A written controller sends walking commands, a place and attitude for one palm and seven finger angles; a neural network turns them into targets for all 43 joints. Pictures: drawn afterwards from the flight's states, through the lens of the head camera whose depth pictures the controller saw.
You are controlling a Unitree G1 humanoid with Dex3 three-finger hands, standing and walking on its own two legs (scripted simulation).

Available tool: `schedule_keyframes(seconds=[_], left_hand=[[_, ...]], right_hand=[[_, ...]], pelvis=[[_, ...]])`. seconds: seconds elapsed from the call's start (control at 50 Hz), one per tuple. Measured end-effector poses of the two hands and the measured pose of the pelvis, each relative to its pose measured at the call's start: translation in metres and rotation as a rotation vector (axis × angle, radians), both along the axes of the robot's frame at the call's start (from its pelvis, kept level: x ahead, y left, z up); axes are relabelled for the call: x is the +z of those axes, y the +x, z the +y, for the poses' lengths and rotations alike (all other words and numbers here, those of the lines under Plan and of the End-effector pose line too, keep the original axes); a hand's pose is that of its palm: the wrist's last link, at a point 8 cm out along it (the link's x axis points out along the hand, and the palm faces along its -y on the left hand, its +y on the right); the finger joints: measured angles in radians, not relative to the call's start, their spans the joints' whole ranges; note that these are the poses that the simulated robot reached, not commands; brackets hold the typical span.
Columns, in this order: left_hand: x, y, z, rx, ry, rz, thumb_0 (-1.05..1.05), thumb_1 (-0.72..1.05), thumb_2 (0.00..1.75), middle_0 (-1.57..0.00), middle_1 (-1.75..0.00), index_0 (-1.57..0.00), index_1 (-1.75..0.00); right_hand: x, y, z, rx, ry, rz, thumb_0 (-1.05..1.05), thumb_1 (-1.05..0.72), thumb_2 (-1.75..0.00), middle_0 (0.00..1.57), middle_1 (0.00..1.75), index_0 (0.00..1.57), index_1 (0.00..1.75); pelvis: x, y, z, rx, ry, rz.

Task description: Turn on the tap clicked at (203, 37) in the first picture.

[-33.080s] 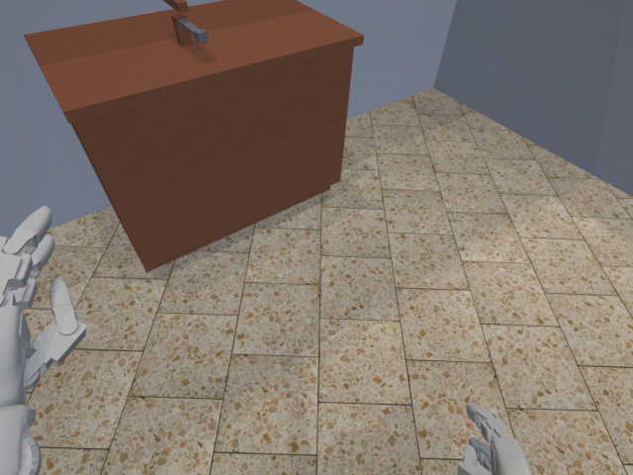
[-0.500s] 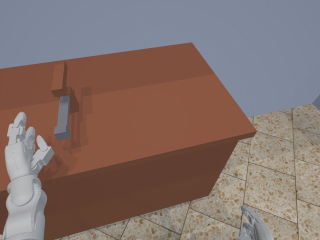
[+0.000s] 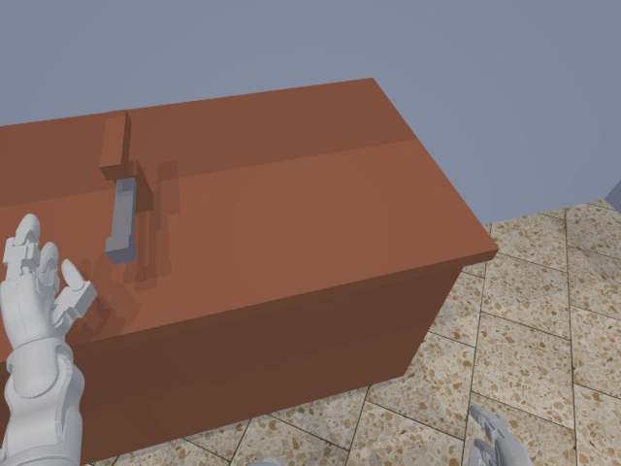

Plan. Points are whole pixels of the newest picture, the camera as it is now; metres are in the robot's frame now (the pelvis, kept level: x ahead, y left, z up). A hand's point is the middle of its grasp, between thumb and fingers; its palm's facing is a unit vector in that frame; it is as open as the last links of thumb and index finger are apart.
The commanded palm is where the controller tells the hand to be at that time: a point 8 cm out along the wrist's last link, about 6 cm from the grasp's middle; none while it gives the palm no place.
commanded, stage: reach beside the lever's end, fingers flat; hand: left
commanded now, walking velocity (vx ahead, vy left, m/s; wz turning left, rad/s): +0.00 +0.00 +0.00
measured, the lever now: (121, 249) +0.35 +0.28 +0.08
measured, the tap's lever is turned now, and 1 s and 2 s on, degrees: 0 6 31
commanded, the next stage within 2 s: push the lever round in 0.02 s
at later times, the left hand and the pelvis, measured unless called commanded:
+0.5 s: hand (108, 282) +0.30 +0.28 +0.08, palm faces +0.52 -0.85 -0.08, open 7.8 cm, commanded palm +0.26 +0.31 +0.08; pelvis +0.00 +0.00 +0.00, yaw +0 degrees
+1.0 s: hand (136, 276) +0.32 +0.25 +0.08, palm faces +0.53 -0.85 -0.07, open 7.7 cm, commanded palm +0.27 +0.28 +0.08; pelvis +0.01 +0.00 +0.00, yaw +0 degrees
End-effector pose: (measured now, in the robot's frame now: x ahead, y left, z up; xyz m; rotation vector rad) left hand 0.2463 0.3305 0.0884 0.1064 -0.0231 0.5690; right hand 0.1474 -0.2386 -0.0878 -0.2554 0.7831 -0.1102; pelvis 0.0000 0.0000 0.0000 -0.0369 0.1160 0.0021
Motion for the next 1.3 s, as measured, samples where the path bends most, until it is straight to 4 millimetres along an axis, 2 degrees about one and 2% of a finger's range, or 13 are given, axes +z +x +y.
schedule_keyframes(seconds=[0.34, 0.76, 1.3], left_hand=[[-0.002, 0.008, -0.005, -0.006, -0.011, 0.006, 0.01, 0.90, 0.90, -0.16, -0.15, -0.16, -0.15], [-0.005, 0.023, -0.026, -0.022, -0.018, 0.007, 0.02, 0.90, 0.90, -0.16, -0.15, -0.16, -0.15], [-0.005, 0.031, -0.074, 0.055, -0.033, -0.001, 0.01, 0.92, 0.91, -0.16, -0.15, -0.16, -0.15]], right_hand=[[0.001, 0.000, -0.001, -0.002, 0.009, -0.001, 0.02, -0.90, -0.90, 0.20, 0.30, 0.21, 0.30], [0.001, 0.007, 0.001, -0.006, 0.018, 0.001, 0.02, -0.90, -0.90, 0.20, 0.30, 0.21, 0.30], [0.001, 0.020, 0.005, 0.029, 0.035, 0.008, 0.02, -0.90, -0.90, 0.20, 0.30, 0.21, 0.30]], pelvis=[[0.000, 0.001, -0.002, -0.004, 0.001, 0.004], [0.000, 0.008, -0.001, -0.009, 0.003, 0.010], [0.000, 0.008, -0.005, 0.002, 0.009, -0.005]])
